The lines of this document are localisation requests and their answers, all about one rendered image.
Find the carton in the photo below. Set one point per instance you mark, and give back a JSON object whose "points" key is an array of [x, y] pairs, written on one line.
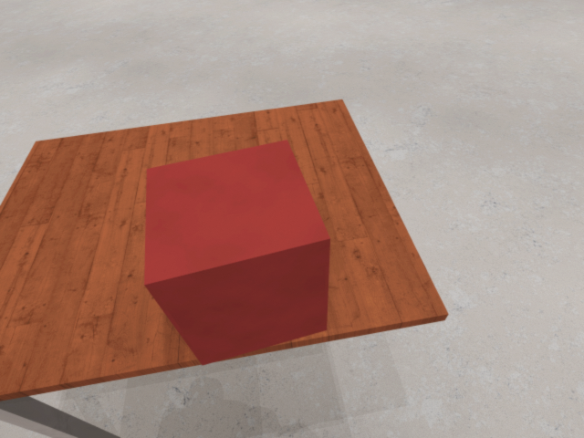
{"points": [[236, 252]]}

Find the table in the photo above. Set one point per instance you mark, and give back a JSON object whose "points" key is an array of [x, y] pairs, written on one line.
{"points": [[74, 310]]}

